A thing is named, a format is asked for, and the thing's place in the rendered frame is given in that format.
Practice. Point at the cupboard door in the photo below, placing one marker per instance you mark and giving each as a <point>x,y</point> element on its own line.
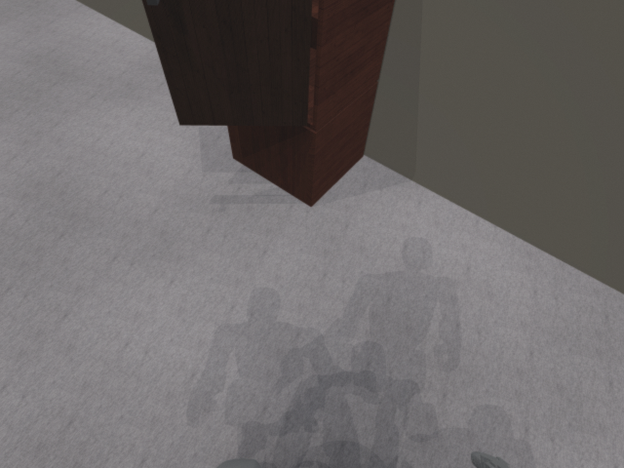
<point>235,62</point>

